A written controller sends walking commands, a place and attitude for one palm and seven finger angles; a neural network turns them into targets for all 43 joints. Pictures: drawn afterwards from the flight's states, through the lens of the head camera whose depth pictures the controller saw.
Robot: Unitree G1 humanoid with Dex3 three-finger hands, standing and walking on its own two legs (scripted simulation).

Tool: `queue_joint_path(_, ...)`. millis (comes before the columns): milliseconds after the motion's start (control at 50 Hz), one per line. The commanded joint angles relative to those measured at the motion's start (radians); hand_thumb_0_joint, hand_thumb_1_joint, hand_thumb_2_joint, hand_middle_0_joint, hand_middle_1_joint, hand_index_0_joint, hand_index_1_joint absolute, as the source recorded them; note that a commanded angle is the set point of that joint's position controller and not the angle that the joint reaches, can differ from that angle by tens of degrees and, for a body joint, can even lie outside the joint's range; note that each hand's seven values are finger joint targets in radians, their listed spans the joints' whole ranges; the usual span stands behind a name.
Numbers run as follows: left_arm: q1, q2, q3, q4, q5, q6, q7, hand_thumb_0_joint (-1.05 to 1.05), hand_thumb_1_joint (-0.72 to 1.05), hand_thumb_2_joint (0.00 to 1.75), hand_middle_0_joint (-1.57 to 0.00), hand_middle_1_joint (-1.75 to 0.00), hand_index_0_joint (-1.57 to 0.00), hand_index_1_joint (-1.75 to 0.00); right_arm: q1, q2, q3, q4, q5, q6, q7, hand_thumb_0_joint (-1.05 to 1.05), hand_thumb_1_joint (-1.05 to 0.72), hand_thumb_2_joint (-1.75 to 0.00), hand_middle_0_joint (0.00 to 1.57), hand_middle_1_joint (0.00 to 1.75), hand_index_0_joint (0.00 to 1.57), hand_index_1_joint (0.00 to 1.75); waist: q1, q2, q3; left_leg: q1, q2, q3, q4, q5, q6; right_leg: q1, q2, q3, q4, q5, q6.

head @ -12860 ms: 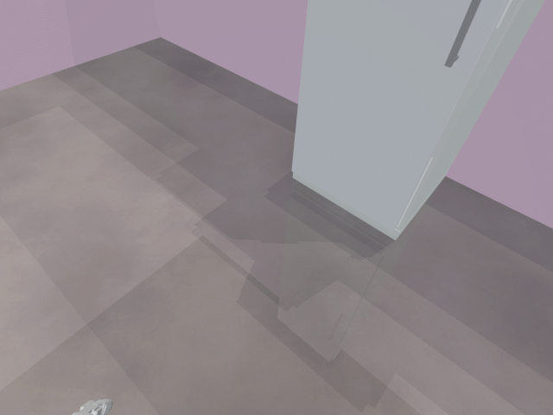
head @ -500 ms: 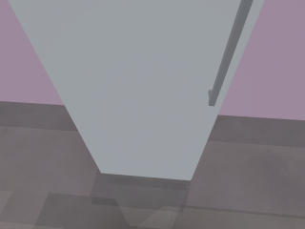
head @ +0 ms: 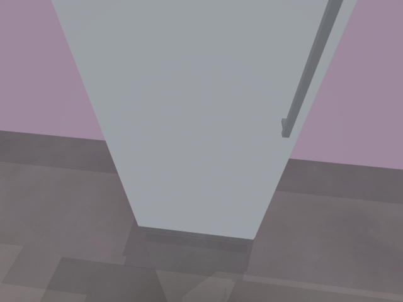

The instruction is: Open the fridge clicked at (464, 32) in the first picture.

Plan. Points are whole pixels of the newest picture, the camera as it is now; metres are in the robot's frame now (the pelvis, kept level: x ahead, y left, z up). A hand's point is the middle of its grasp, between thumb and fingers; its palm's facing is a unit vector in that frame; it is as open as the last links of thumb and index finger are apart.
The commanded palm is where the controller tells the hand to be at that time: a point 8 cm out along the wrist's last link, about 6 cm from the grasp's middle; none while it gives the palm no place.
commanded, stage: come to a stop and stand still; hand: right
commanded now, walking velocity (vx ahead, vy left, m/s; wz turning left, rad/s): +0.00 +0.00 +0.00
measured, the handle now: (308, 62) +0.52 -0.18 +0.24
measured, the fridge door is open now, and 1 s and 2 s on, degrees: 0 0 0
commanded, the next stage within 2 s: look again from close up in 0.30 s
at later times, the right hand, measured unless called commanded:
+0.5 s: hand out of the picture +0.01 -0.19 -0.18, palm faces +0.02 +0.98 -0.21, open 7.4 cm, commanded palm none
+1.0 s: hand out of the picture +0.03 -0.19 -0.18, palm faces +0.02 +0.98 -0.19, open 7.4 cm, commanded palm none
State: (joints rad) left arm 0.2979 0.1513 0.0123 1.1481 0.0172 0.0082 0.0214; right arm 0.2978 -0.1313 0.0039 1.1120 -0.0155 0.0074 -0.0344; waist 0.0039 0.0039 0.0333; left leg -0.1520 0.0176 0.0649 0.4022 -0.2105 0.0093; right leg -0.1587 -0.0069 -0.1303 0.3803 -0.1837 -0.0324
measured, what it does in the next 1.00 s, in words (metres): stands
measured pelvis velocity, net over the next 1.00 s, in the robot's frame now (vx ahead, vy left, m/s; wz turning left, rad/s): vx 0.02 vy -0.02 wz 0.00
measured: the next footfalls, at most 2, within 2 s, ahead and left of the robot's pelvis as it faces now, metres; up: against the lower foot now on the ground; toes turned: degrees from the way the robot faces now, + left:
none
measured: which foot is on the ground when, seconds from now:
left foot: down 0.00-1.00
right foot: down 0.00-1.00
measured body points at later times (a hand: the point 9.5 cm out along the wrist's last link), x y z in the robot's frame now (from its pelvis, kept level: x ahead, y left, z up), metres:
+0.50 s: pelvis +0.01 -0.02 -0.01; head +0.00 +0.00 +0.44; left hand +0.00 +0.19 -0.18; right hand +0.01 -0.24 -0.16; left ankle +0.01 +0.11 -0.74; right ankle +0.02 -0.09 -0.74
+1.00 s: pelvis +0.02 -0.02 +0.00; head +0.03 -0.02 +0.45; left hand +0.04 +0.21 -0.16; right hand +0.03 -0.24 -0.16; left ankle +0.01 +0.11 -0.74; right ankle +0.02 -0.09 -0.74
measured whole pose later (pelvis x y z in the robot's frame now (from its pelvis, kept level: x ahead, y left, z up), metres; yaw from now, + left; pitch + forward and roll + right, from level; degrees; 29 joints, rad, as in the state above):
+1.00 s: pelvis +0.02 -0.02 +0.00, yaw +0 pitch -2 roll +0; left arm 0.27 0.17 -0.01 1.10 0.02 -0.03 0.02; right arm 0.29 -0.15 0.01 1.09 -0.01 -0.01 -0.04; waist 0.00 0.00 0.03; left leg -0.16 0.05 0.05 0.46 -0.27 -0.02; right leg -0.17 0.02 -0.14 0.44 -0.25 -0.06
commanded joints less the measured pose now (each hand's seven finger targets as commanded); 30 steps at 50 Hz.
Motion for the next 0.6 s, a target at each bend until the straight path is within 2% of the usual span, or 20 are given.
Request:
queue_joint_path(0,0.062,0.08,0.011,-0.024,-0.002,-0.01,0.003,0.0,0.9,0.9,-0.2,-0.3,-0.2,-0.3,0.057,-0.113,-0.022,-0.026,0.0,-0.016,-0.005,0.0,-0.9,-0.9,0.2,0.3,0.2,0.3,0.003,0.005,0.096,-0.137,0.102,-0.129,-0.14,-0.161,0.009,-0.041,-0.104,0.131,-0.101,-0.142,0.016)
queue_joint_path(240,0.104,0.068,0.016,-0.023,-0.006,-0.022,0.008,0.0,0.9,0.9,-0.2,-0.3,-0.2,-0.3,0.086,-0.093,-0.022,-0.028,0.0,-0.023,-0.006,0.0,-0.9,-0.9,0.2,0.3,0.2,0.3,0.002,0.005,0.065,-0.118,0.094,-0.123,-0.1,-0.071,0.016,-0.057,-0.116,0.14,-0.086,-0.1,0.01)
queue_joint_path(260,-0.021,0.094,0.001,-0.093,-0.003,-0.036,-0.005,0.0,0.9,0.9,-0.2,-0.3,-0.2,-0.3,0.12,-0.091,0.003,-0.004,-0.012,-0.039,-0.042,0.0,-0.9,-0.9,0.2,0.3,0.2,0.3,-0.034,-0.048,0.087,-0.13,0.133,-0.135,-0.06,0.105,0.025,-0.123,-0.129,0.088,0.115,-0.018,0.037)
queue_joint_path(280,0.043,0.047,-0.001,-0.114,-0.002,-0.022,-0.012,0.0,0.9,0.9,-0.2,-0.3,-0.2,-0.3,0.077,-0.149,-0.01,-0.052,-0.001,-0.049,-0.03,0.0,-0.9,-0.9,0.2,0.3,0.2,0.3,0.018,-0.021,-0.016,-0.133,0.16,-0.198,-0.094,-0.168,0.053,-0.085,-0.07,0.109,0.115,-0.149,0.034)
queue_joint_path(300,0.074,0.052,0.004,-0.105,0.003,-0.024,-0.013,0.0,0.9,0.9,-0.2,-0.3,-0.2,-0.3,0.046,-0.147,-0.016,-0.068,-0.002,-0.048,-0.021,0.0,-0.9,-0.9,0.2,0.3,0.2,0.3,0.033,-0.043,0.008,-0.193,0.148,-0.181,-0.079,-0.267,0.067,-0.073,-0.069,0.111,0.093,-0.14,0.022)
queue_joint_path(320,0.108,0.05,-0.003,-0.103,0.008,-0.033,-0.015,0.0,0.9,0.9,-0.2,-0.3,-0.2,-0.3,0.045,-0.141,-0.015,-0.071,-0.003,-0.058,-0.016,0.0,-0.9,-0.9,0.2,0.3,0.2,0.3,0.035,-0.063,-0.049,-0.171,0.135,-0.149,-0.044,-0.177,0.069,-0.048,-0.076,0.118,0.092,-0.069,0.02)
queue_joint_path(360,0.105,0.06,-0.003,-0.112,0.004,-0.038,-0.01,0.0,0.9,0.9,-0.2,-0.3,-0.2,-0.3,0.05,-0.111,-0.007,-0.068,0.001,-0.055,-0.012,0.0,-0.9,-0.9,0.2,0.3,0.2,0.3,0.029,-0.055,-0.022,-0.151,0.094,-0.122,-0.004,-0.14,0.055,-0.084,-0.098,0.152,0.03,-0.077,0.005)
queue_joint_path(400,0.089,0.075,-0.003,-0.122,0.001,-0.041,-0.006,0.0,0.9,0.9,-0.2,-0.3,-0.2,-0.3,0.058,-0.087,0.0,-0.061,0.001,-0.049,-0.009,0.0,-0.9,-0.9,0.2,0.3,0.2,0.3,0.014,-0.018,0.028,-0.134,0.074,-0.102,0.016,-0.108,0.047,-0.137,-0.113,0.178,-0.015,-0.115,-0.011)
queue_joint_path(420,0.084,0.076,-0.003,-0.127,0.002,-0.044,-0.006,0.0,0.9,0.9,-0.2,-0.3,-0.2,-0.3,0.059,-0.087,0.001,-0.063,-0.002,-0.047,-0.008,0.0,-0.9,-0.9,0.2,0.3,0.2,0.3,0.009,-0.02,0.044,-0.123,0.071,-0.094,0.026,-0.078,0.044,-0.151,-0.116,0.184,-0.03,-0.101,-0.015)
queue_joint_path(460,0.075,0.087,-0.004,-0.126,0.001,-0.048,-0.005,0.0,0.9,0.9,-0.2,-0.3,-0.2,-0.3,0.066,-0.082,0.003,-0.06,-0.001,-0.047,-0.008,0.0,-0.9,-0.9,0.2,0.3,0.2,0.3,0.002,0.021,0.06,-0.115,0.072,-0.092,0.029,-0.044,0.038,-0.148,-0.117,0.182,-0.042,-0.088,-0.019)
queue_joint_path(580,0.068,0.111,-0.005,-0.113,0.0,-0.054,-0.001,0.0,0.9,0.9,-0.2,-0.3,-0.2,-0.3,0.058,-0.1,-0.003,-0.07,0.0,-0.041,-0.009,0.0,-0.9,-0.9,0.2,0.3,0.2,0.3,-0.001,0.027,0.059,-0.096,0.08,-0.09,0.027,0.008,0.028,-0.102,-0.117,0.173,-0.058,-0.003,-0.021)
